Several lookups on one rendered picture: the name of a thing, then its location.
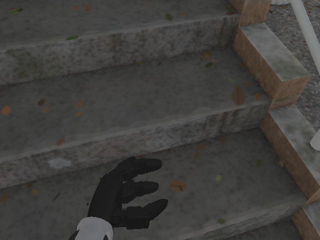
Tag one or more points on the left robot hand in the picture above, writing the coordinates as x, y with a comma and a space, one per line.
111, 193

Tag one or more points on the left robot forearm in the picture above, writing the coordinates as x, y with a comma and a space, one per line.
93, 228

